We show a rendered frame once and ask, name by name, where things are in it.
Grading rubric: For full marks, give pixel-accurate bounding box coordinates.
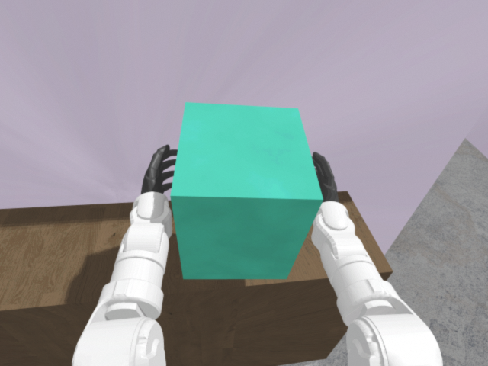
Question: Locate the robot left upper arm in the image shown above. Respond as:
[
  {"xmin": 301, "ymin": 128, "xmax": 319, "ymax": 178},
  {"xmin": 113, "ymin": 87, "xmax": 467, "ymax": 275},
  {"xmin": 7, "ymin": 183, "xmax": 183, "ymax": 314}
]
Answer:
[{"xmin": 73, "ymin": 317, "xmax": 166, "ymax": 366}]

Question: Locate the robot left forearm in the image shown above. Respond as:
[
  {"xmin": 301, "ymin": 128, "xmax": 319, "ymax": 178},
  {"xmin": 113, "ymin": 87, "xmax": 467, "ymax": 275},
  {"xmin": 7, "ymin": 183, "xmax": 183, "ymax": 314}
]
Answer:
[{"xmin": 72, "ymin": 192, "xmax": 172, "ymax": 366}]

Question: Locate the carton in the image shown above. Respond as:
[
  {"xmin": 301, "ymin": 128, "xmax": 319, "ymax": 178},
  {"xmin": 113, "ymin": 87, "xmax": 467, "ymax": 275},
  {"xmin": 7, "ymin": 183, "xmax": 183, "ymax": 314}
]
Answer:
[{"xmin": 170, "ymin": 102, "xmax": 323, "ymax": 279}]

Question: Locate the robot right upper arm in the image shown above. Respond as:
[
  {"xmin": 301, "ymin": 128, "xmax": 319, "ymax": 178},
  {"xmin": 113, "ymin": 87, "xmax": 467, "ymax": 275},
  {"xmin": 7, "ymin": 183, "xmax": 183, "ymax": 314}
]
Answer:
[{"xmin": 346, "ymin": 314, "xmax": 442, "ymax": 366}]

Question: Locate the robot right hand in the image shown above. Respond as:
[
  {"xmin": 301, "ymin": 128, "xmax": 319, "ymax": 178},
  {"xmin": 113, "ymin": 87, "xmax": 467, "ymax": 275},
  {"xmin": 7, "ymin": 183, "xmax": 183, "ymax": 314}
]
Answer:
[{"xmin": 312, "ymin": 152, "xmax": 339, "ymax": 203}]

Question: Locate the pedestal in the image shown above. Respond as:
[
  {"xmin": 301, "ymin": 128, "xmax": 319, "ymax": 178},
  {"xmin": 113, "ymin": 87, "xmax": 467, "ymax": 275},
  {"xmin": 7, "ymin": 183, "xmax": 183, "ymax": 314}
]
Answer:
[{"xmin": 0, "ymin": 191, "xmax": 393, "ymax": 366}]

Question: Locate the robot right forearm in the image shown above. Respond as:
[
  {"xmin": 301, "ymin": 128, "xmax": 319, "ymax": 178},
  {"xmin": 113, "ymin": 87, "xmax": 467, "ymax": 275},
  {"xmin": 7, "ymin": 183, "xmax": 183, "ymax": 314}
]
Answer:
[{"xmin": 311, "ymin": 201, "xmax": 443, "ymax": 366}]

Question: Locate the robot left hand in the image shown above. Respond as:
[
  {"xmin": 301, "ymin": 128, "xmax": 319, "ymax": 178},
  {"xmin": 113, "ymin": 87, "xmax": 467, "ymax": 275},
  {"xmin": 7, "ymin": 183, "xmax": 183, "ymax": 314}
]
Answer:
[{"xmin": 141, "ymin": 145, "xmax": 178, "ymax": 194}]

